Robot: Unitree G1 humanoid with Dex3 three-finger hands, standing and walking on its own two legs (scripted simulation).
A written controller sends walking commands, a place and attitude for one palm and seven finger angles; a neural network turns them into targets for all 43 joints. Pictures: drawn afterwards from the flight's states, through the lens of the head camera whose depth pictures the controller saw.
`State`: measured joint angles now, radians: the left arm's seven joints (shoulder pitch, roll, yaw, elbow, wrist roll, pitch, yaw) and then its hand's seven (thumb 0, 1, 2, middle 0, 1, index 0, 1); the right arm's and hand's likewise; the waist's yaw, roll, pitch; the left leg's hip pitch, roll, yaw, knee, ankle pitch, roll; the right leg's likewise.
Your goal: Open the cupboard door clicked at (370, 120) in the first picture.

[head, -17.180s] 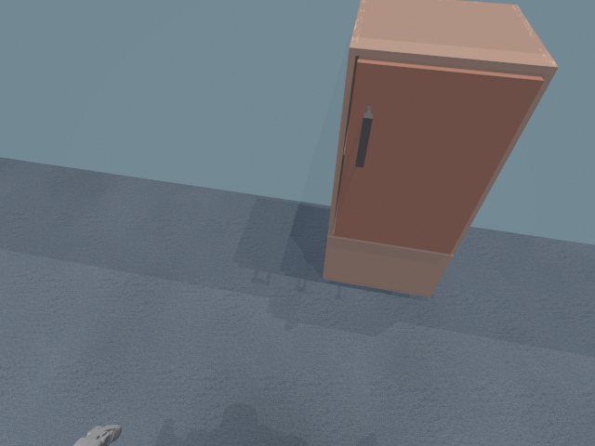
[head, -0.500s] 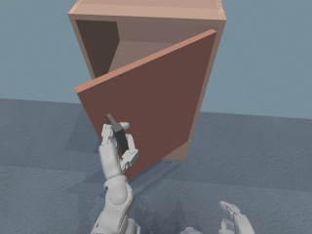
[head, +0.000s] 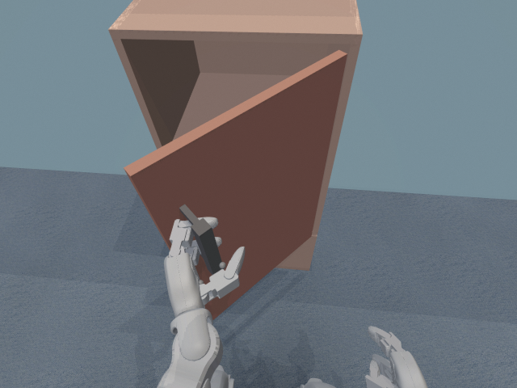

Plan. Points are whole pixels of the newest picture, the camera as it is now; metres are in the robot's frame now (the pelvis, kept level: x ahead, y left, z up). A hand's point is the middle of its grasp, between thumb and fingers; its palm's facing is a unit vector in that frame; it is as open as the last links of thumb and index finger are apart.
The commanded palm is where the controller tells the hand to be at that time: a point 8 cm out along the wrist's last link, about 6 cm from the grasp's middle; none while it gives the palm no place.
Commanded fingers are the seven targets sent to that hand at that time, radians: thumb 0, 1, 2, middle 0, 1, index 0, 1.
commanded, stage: open thumb and fingers to let go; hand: left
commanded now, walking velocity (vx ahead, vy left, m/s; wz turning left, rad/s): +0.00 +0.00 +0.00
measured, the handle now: (202, 242) +0.33 +0.11 +0.03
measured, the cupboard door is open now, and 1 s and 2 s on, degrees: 47 52 51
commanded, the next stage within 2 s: slide the hand sideways off the handle in 0.50 s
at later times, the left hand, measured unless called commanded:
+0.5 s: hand (225, 266) +0.29 +0.07 +0.04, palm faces +0.26 -0.97 -0.03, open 15.1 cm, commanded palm +0.25 +0.10 +0.04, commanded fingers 0.00 -0.50 0.30 -0.15 -0.30 -0.15 -0.30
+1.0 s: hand (226, 296) +0.25 +0.06 +0.04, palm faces -0.16 -0.99 +0.04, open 16.2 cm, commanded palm +0.23 +0.12 +0.04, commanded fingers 0.00 -0.50 0.30 -0.15 -0.30 -0.15 -0.30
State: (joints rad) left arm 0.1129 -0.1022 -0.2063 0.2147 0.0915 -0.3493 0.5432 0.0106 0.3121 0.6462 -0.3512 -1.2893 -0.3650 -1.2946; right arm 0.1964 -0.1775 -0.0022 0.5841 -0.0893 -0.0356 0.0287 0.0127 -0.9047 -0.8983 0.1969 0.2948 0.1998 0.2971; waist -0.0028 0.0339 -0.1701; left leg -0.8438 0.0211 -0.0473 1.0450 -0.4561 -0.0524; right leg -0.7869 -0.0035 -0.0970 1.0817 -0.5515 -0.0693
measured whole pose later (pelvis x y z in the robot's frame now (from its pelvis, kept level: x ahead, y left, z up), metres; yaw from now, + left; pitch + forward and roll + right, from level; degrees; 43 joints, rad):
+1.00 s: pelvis -0.02 +0.04 -0.01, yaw -2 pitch +14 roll -1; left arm 0.18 -0.02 -0.30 0.08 0.03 -0.34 0.14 -0.01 -0.50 0.30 -0.16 -0.31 -0.17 -0.33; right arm 0.24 -0.20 0.01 0.45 -0.03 -0.04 0.03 0.01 -0.90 -0.90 0.20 0.29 0.20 0.30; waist -0.02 0.03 -0.15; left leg -0.90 0.01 0.00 1.14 -0.48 0.01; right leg -0.84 -0.02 -0.05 1.15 -0.55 -0.01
